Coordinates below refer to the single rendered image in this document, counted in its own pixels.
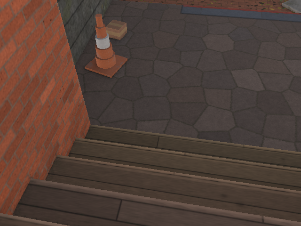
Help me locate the stairs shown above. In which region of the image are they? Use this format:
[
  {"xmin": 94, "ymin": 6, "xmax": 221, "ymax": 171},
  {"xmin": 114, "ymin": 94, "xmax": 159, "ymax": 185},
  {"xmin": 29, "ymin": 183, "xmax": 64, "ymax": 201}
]
[{"xmin": 0, "ymin": 124, "xmax": 301, "ymax": 226}]

